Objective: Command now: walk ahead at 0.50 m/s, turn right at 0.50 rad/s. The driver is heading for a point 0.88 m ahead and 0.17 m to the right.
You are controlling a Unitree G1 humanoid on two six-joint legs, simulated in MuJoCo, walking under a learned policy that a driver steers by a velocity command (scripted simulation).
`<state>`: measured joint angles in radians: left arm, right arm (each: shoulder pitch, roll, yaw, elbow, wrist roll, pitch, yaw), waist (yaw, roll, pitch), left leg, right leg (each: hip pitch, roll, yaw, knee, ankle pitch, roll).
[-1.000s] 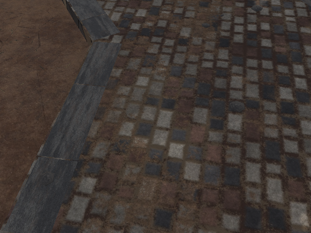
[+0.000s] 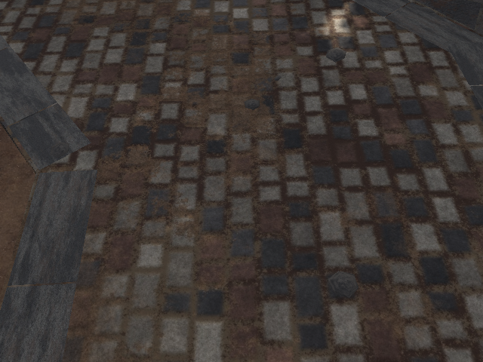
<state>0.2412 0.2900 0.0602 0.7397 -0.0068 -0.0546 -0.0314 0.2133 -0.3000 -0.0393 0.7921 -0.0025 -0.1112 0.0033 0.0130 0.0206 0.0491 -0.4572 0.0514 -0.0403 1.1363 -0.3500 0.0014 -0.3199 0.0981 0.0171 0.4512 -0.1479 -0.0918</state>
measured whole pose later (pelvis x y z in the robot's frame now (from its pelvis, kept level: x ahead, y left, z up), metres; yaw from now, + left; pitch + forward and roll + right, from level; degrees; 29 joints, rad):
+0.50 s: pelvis +0.29 +0.03 +0.00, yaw -17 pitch +1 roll +2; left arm 0.31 0.31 0.07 0.72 -0.03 -0.02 0.01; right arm 0.19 -0.26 -0.05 0.74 -0.01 -0.10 0.01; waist 0.00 -0.05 0.02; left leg -0.26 -0.03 0.05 0.42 -0.18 0.02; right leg -0.47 -0.01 0.07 1.16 -0.36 -0.01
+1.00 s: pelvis +0.51 -0.13 +0.00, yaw -31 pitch +1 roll +0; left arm 0.22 0.27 0.06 0.66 0.00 -0.05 -0.03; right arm 0.23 -0.31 -0.05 0.82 0.03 -0.09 0.01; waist -0.01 0.03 0.06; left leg -0.46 0.10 -0.01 1.17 -0.36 0.00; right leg -0.32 0.07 -0.04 0.48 -0.18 -0.08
